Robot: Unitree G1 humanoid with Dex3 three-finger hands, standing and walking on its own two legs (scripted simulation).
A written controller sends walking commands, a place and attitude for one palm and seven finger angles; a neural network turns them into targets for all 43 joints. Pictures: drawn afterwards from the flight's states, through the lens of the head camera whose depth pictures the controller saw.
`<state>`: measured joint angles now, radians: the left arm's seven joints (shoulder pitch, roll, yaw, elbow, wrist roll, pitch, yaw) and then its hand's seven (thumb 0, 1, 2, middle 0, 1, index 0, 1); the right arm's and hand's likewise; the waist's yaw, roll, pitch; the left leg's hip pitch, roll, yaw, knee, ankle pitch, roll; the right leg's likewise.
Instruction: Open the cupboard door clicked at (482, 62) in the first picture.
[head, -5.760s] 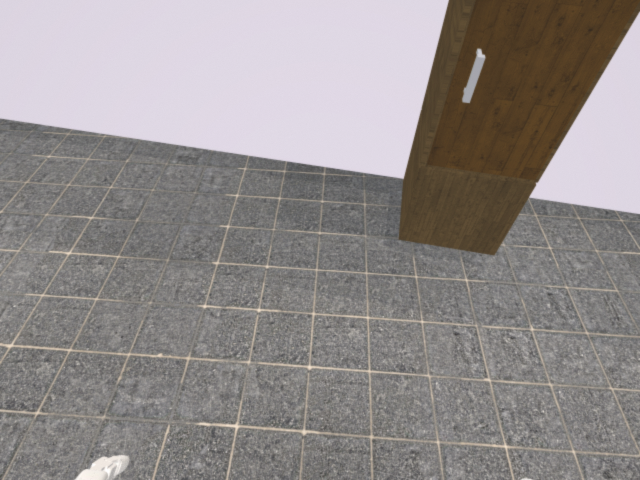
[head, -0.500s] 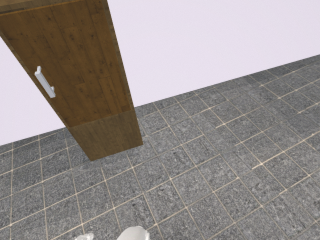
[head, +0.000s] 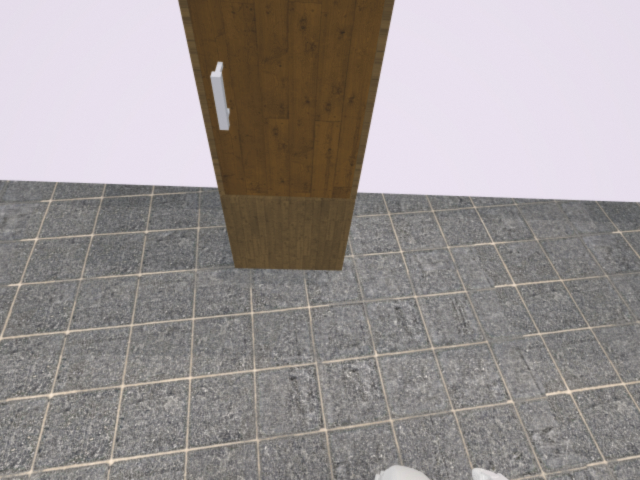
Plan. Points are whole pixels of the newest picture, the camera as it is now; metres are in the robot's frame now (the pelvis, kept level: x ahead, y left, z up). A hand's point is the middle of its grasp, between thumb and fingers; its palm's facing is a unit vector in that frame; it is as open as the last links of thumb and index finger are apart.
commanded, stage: take the last steps up to it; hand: left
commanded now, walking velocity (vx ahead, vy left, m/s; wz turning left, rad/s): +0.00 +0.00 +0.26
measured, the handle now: (222, 96) +0.81 +0.29 -0.02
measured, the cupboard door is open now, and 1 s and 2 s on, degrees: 0 0 0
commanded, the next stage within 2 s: come to a stop and stand still in 1.06 s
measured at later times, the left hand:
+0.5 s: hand out of the picture -0.01 +0.12 -0.15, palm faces +0.19 -0.96 -0.22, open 7.4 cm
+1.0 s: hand (172, 436) +0.18 +0.23 -0.18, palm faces +0.18 -0.97 -0.18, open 7.4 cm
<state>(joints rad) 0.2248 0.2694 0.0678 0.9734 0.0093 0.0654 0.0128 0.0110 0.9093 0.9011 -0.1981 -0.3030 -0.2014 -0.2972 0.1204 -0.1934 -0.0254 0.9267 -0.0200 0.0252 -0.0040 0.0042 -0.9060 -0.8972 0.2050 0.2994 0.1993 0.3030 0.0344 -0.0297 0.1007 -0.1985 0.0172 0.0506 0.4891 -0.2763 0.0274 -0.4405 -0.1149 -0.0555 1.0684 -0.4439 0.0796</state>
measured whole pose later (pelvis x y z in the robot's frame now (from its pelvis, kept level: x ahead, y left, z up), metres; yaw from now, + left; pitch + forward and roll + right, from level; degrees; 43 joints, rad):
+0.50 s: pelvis +0.04 -0.05 +0.01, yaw +7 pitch -1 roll +2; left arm 0.41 0.11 0.02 1.06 0.02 -0.05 0.01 0.01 0.91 0.90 -0.20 -0.30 -0.21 -0.30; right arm 0.30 -0.23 -0.08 1.06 -0.03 0.04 0.02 0.01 -0.91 -0.90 0.20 0.30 0.19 0.30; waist 0.00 0.05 0.01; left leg -0.53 0.08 0.01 1.06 -0.18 -0.04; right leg -0.05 -0.04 -0.16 0.33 -0.26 -0.03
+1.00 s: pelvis +0.20 +0.05 +0.00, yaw +6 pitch -1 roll +1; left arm 0.28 0.18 0.06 1.08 0.02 -0.01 0.00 0.01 0.91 0.90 -0.20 -0.30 -0.20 -0.30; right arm 0.21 -0.15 -0.05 1.03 -0.02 -0.08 -0.03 -0.03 -0.95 -0.90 0.21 0.30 0.20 0.30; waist 0.02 -0.05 0.04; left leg -0.15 0.00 0.20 0.42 -0.26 0.05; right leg -0.50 -0.11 -0.08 1.10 -0.31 0.01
